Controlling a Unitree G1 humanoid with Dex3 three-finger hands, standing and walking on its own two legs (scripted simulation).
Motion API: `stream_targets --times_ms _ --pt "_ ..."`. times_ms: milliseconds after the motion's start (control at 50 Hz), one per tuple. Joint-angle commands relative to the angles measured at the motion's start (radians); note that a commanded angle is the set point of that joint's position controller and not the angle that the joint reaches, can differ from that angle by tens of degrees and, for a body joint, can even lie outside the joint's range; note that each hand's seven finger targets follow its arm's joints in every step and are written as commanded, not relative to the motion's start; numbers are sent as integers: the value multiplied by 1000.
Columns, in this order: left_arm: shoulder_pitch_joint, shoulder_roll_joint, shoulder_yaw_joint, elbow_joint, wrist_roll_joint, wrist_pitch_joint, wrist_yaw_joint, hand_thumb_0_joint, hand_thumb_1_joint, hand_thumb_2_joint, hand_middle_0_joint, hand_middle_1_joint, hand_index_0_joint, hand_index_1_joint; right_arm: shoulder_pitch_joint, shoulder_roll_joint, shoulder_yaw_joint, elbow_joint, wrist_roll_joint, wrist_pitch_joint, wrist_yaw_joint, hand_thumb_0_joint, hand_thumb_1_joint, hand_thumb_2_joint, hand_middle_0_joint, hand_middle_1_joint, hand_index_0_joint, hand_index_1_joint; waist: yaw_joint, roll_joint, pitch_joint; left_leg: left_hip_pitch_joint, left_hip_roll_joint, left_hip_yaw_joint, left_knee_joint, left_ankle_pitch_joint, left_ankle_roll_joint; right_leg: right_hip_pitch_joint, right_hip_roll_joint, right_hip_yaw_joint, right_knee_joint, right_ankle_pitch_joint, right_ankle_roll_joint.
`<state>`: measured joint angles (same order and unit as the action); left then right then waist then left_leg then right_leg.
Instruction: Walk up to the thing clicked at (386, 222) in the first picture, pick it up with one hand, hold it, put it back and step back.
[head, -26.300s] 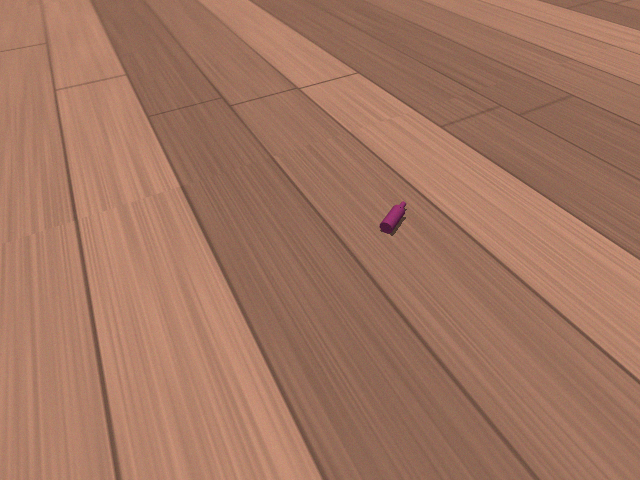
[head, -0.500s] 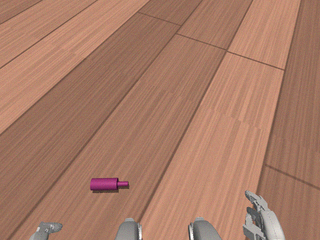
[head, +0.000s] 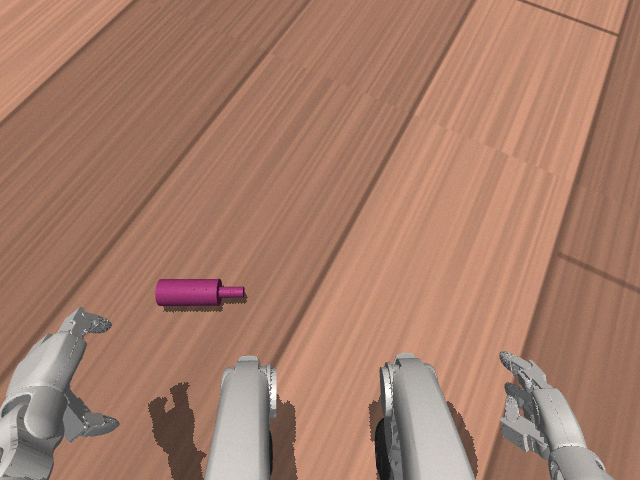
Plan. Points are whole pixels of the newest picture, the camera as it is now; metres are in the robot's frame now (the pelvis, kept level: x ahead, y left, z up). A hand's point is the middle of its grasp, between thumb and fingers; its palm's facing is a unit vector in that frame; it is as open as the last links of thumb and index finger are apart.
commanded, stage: rise first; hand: left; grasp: from above
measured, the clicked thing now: (202, 292) +0.48 +0.29 -0.49
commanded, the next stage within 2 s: none
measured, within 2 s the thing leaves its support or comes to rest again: neither
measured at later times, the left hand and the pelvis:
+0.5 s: hand (121, 322) +0.36 +0.35 -0.26, palm faces -0.46 -0.19 -0.86, open 14.1 cm; pelvis -0.04 +0.01 -0.15, yaw -4 degrees
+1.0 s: hand (131, 302) +0.41 +0.37 -0.32, palm faces -0.44 -0.03 -0.90, open 14.0 cm; pelvis -0.03 +0.03 -0.18, yaw -6 degrees
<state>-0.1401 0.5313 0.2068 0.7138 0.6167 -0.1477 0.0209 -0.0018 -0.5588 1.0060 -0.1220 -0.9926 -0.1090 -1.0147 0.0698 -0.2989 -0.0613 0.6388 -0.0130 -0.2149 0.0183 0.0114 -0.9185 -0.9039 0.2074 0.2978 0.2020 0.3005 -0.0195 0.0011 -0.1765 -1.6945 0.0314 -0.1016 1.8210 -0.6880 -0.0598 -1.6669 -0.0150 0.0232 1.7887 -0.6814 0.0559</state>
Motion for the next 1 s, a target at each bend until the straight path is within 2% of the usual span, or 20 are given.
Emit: stream_targets --times_ms 0,80,160,200,220,260,320,340,400,440,480,560,620,700,740,800,840,900,940,980 --pt "-204 375 138 -83 97 -91 42 0 -611 1065 -81 -1047 -62 -1068 103 -176 -74 -51 -8 7 9 0 -916 -907 201 300 200 300 23 101 -567 300 -25 83 -104 326 68 183 25 -63 -99 292 -73" --pt "-351 445 152 -3 172 -134 48 0 -596 1068 -64 -1054 -51 -1069 135 -180 -71 -17 -21 45 21 0 -899 -902 201 300 200 300 14 72 -623 213 -25 88 0 298 78 152 27 -68 -33 279 -67" --pt "-479 503 142 77 244 -169 43 0 -574 1083 -49 -1041 -33 -1059 157 -189 -63 1 -31 82 28 0 -867 -895 200 300 200 300 -3 75 -616 131 -26 90 51 199 83 89 33 -87 7 190 -66" --pt "-520 537 148 111 267 -189 40 0 -564 1078 -48 -1036 -34 -1052 162 -197 -58 11 -37 99 30 0 -865 -894 200 300 200 299 -6 91 -598 96 -27 88 73 157 84 45 36 -98 32 148 -68" --pt "-525 529 138 130 284 -198 37 0 -557 1073 -47 -1035 -35 -1049 175 -195 -54 18 -40 107 32 0 -866 -894 200 299 200 299 -10 90 -599 84 -29 89 90 163 86 45 38 -102 45 155 -67" --pt "-569 571 151 138 311 -223 40 0 -544 1065 -45 -1024 -36 -1034 183 -202 -48 24 -46 125 38 0 -865 -893 200 299 200 299 -12 118 -610 83 -30 77 104 167 82 5 40 -115 85 151 -71" --pt "-617 598 155 176 351 -265 53 0 -549 1073 -43 -997 -28 -1012 186 -206 -41 30 -57 154 47 0 -861 -892 200 299 200 299 -18 156 -576 83 -28 63 125 151 78 -76 44 -129 128 132 -77" --pt "-651 626 161 190 362 -281 64 0 -544 1067 -44 -991 -31 -1004 180 -206 -34 31 -60 160 50 0 -864 -892 200 299 200 299 -29 154 -537 33 -32 64 132 100 82 -94 44 -132 132 91 -77" --pt "-704 677 179 232 411 -319 103 0 -549 1067 -45 -967 -29 -982 177 -211 -24 30 -77 178 61 0 -864 -892 200 299 200 299 -32 162 -511 -10 -35 58 153 47 87 -136 48 -142 159 49 -77" --pt "-719 656 151 290 442 -335 129 0 -549 1066 -46 -961 -29 -977 168 -211 -14 41 -84 188 66 0 -867 -893 200 300 200 300 -42 178 -462 -28 -37 54 158 5 84 -195 49 -151 174 16 -78" --pt "-770 663 137 309 475 -342 156 0 -540 1055 -45 -962 -31 -975 172 -216 -10 55 -93 193 71 0 -866 -892 200 300 200 300 -62 189 -472 -26 -41 57 187 20 85 -214 47 -151 186 32 -79" --pt "-822 711 141 360 542 -344 207 0 -524 1034 -52 -956 -43 -965 183 -228 -4 71 -110 207 78 0 -874 -894 200 300 200 300 -66 228 -498 -16 -48 53 218 46 81 -241 44 -155 221 58 -81" --pt "-862 695 114 393 580 -336 234 0 -514 1014 -55 -959 -49 -963 182 -234 -5 81 -116 219 84 0 -879 -895 200 300 200 300 -89 229 -487 -13 -50 43 228 52 80 -281 44 -163 243 70 -80" --pt "-895 697 95 418 633 -327 264 0 -501 990 -60 -974 -62 -970 187 -239 -5 90 -131 234 91 0 -883 -896 200 300 200 300 -96 292 -506 27 -49 30 238 96 68 -316 44 -170 285 105 -84" --pt "-930 715 96 419 652 -325 276 0 -494 980 -61 -974 -66 -967 184 -246 -11 91 -134 241 93 0 -888 -897 200 300 200 300 -110 285 -515 34 -49 22 245 105 68 -331 42 -173 298 115 -82" --pt "-948 695 81 429 676 -325 296 0 -484 962 -71 -978 -79 -968 178 -238 -8 96 -144 248 96 0 -893 -898 200 300 200 300 -107 313 -500 36 -49 23 253 114 64 -356 41 -171 311 118 -81" --pt "-962 712 84 437 692 -325 305 0 -479 958 -75 -975 -84 -965 176 -241 -7 99 -148 253 97 0 -894 -898 200 300 200 300 -113 315 -512 48 -48 20 264 128 64 -363 42 -172 319 127 -82" --pt "-956 698 73 468 719 -323 317 0 -488 962 -94 -960 -95 -957 184 -236 -2 105 -158 259 102 0 -903 -902 200 300 200 300 -126 316 -513 56 -47 18 288 185 66 -360 43 -171 331 163 -79" --pt "-978 714 84 444 725 -329 330 0 -479 951 -93 -967 -99 -959 186 -234 -4 105 -165 262 103 0 -903 -901 200 300 200 300 -126 317 -539 48 -49 24 301 206 69 -342 47 -169 333 183 -76" --pt "-978 708 76 474 730 -330 334 0 -485 954 -94 -965 -99 -959 189 -230 0 104 -168 264 106 0 -904 -902 200 300 200 300 -135 309 -513 24 -50 21 305 189 71 -348 47 -169 335 169 -77"
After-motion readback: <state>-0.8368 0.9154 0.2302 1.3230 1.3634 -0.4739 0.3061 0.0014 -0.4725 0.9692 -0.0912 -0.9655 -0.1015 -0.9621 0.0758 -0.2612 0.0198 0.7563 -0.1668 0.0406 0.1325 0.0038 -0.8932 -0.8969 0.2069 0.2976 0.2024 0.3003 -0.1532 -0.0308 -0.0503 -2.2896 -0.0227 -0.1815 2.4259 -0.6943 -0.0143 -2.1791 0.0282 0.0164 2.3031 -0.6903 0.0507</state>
